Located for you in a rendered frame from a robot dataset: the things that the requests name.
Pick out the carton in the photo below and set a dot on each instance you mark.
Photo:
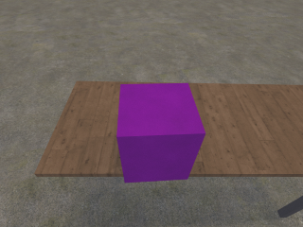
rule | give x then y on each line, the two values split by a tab
159	131

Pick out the table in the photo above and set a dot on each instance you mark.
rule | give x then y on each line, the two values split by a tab
251	130

